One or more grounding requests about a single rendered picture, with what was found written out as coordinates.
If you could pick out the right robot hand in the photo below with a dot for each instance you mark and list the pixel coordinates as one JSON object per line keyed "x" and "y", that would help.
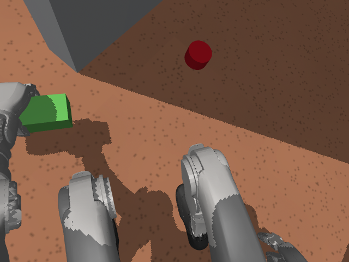
{"x": 287, "y": 252}

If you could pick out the left robot foot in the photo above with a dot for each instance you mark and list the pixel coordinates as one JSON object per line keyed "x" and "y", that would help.
{"x": 116, "y": 234}

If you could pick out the right robot foot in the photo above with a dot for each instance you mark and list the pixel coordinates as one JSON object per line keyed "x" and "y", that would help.
{"x": 198, "y": 243}

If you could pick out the left robot arm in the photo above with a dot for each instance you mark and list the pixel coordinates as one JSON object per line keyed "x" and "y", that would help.
{"x": 10, "y": 201}

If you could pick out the left robot hand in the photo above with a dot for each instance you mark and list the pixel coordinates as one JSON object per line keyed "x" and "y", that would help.
{"x": 14, "y": 98}

